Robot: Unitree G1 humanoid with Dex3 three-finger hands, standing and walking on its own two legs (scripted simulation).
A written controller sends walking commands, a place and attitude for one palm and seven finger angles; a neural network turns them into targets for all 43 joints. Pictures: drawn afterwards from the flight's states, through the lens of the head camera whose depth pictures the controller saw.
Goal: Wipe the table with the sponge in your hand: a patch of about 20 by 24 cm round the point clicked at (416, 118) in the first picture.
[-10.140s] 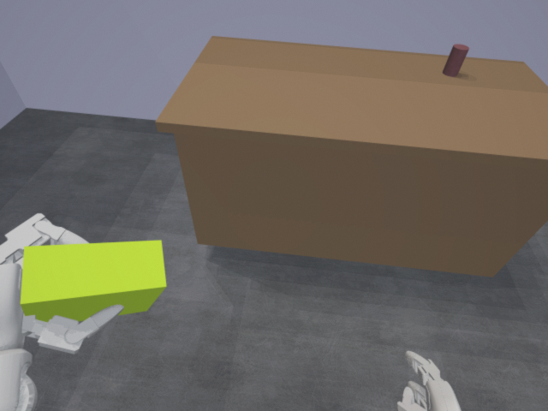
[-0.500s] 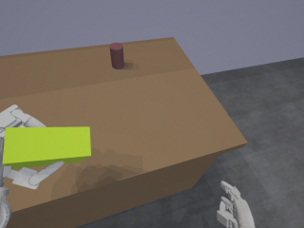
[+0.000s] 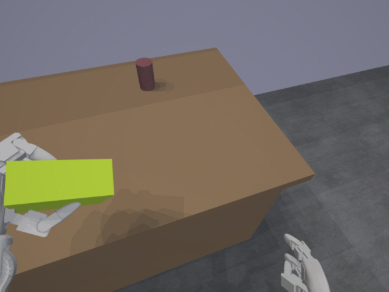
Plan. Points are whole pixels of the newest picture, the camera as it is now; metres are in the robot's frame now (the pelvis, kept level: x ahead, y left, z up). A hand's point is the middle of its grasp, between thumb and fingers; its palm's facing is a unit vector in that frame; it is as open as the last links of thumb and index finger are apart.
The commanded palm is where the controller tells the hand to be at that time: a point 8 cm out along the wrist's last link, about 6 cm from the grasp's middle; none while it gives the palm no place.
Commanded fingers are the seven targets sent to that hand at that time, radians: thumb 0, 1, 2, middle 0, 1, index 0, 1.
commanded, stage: come to a stop and stand still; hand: left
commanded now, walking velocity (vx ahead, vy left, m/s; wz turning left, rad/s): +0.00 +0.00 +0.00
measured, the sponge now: (77, 185) +0.24 +0.21 +0.15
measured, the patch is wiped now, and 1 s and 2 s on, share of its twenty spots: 0.00 0.00 0.00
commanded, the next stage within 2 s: look again from close up in 0.92 s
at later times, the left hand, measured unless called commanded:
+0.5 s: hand (43, 192) +0.23 +0.25 +0.15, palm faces +0.37 -0.85 -0.37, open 9.5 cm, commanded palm +0.16 +0.28 +0.18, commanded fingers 0.00 0.10 1.30 -1.20 -1.60 -1.20 -1.60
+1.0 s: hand (35, 189) +0.23 +0.26 +0.16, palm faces +0.40 -0.84 -0.37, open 9.5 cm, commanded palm +0.17 +0.29 +0.18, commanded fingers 0.00 0.10 1.30 -1.20 -1.60 -1.20 -1.60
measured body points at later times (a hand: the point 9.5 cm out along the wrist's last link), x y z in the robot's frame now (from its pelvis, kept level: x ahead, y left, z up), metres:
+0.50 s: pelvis +0.00 +0.00 +0.00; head +0.04 +0.02 +0.45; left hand +0.20 +0.29 +0.17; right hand +0.19 -0.22 -0.06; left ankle +0.00 +0.11 -0.74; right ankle +0.05 -0.15 -0.74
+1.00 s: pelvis +0.01 +0.00 +0.00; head +0.05 +0.03 +0.45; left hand +0.20 +0.30 +0.18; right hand +0.20 -0.21 -0.06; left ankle +0.00 +0.11 -0.74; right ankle +0.05 -0.15 -0.74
